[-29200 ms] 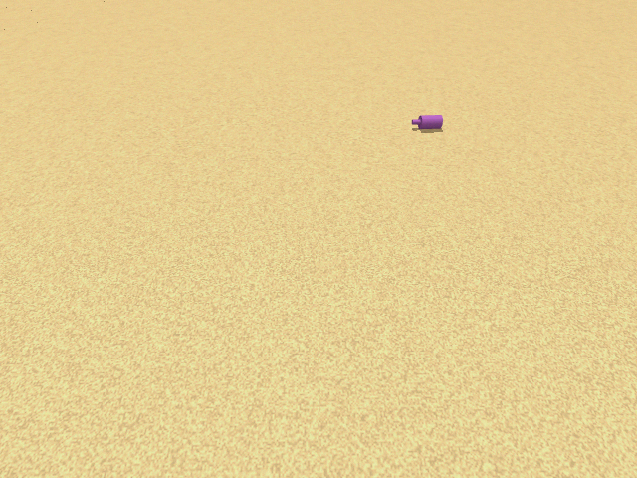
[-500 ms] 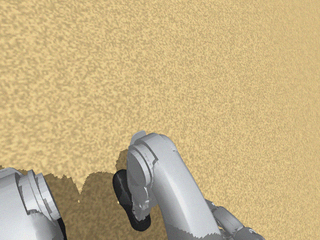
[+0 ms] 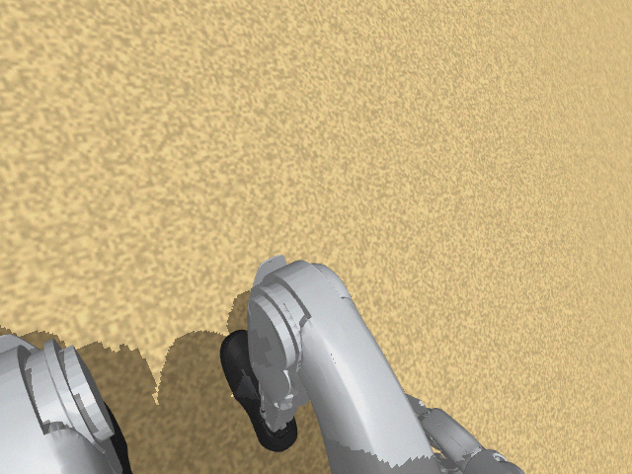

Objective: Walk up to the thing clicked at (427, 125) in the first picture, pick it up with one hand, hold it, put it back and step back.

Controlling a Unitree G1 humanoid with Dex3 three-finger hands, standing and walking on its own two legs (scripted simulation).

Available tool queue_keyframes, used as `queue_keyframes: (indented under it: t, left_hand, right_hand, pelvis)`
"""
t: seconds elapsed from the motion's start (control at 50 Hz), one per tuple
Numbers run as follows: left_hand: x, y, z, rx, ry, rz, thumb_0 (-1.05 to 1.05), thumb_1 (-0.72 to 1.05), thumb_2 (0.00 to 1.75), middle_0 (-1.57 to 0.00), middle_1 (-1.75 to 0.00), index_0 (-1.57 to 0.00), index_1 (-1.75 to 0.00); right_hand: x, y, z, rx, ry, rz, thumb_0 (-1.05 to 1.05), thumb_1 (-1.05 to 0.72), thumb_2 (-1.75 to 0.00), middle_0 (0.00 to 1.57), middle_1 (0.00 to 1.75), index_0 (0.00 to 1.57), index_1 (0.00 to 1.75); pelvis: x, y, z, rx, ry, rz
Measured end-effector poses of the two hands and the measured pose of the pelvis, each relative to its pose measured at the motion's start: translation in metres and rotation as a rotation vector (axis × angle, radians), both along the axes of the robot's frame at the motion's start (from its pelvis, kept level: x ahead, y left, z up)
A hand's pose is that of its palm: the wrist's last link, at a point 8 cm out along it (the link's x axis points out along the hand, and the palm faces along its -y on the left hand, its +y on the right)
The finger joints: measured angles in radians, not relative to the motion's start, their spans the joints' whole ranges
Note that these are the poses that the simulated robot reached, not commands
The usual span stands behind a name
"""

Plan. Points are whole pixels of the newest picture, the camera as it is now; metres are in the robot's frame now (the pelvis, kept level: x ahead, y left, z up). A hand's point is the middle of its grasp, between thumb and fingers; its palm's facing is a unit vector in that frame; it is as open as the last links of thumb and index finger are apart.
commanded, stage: close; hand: left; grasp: from above
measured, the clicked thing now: out of the picture +0.45 +0.41 -0.27
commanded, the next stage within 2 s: settle in 0.50 s
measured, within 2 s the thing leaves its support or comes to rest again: leaves its support in 0.92 s
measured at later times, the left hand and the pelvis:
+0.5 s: hand out of the picture +0.45 +0.38 -0.24, palm faces -0.43 -0.15 -0.89, open 10.7 cm; pelvis +0.00 +0.00 +0.00, yaw +0 degrees
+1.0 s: hand out of the picture +0.45 +0.38 -0.21, palm faces -0.41 -0.15 -0.90, open 10.5 cm; pelvis +0.00 +0.00 +0.01, yaw +1 degrees
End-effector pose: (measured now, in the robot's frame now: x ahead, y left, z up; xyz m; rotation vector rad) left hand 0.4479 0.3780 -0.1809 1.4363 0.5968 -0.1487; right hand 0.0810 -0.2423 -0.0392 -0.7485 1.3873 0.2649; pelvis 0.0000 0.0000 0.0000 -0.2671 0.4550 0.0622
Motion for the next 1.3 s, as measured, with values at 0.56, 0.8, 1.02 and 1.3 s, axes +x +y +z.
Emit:
queue_keyframes:
  t: [0.56, 0.8, 1.02, 1.3]
  left_hand:
    - [0.003, 0.001, 0.003, 0.001, -0.014, 0.005, 0.02, 0.02, 0.32, -0.65, -0.48, -0.67, -0.44]
    - [0.005, 0.002, 0.004, 0.000, -0.005, 0.010, 0.02, 0.00, 0.28, -0.71, -0.43, -0.73, -0.38]
    - [0.001, 0.009, 0.029, 0.013, -0.045, -0.003, 0.02, 0.01, 0.22, -0.76, -0.35, -0.78, -0.31]
    - [-0.001, 0.019, 0.090, 0.050, 0.002, 0.011, 0.01, 0.00, 0.19, -0.81, -0.28, -0.83, -0.24]
  right_hand:
    - [-0.001, 0.002, 0.001, -0.004, -0.004, 0.008, 0.00, -0.91, -0.90, 0.20, 0.30, 0.21, 0.30]
    - [0.002, 0.002, 0.002, -0.011, 0.007, -0.002, 0.00, -0.91, -0.90, 0.20, 0.30, 0.21, 0.30]
    - [0.015, -0.001, 0.001, 0.005, -0.020, -0.021, 0.00, -0.92, -0.90, 0.21, 0.30, 0.21, 0.30]
    - [0.026, -0.002, -0.008, 0.051, -0.061, -0.119, 0.00, -0.92, -0.90, 0.20, 0.30, 0.21, 0.30]
  pelvis:
    - [-0.001, 0.000, 0.000, -0.003, -0.004, -0.001]
    - [0.002, 0.001, 0.003, -0.005, 0.014, -0.001]
    - [0.003, 0.000, 0.006, 0.000, 0.038, 0.014]
    - [0.002, 0.000, 0.019, 0.025, 0.092, 0.044]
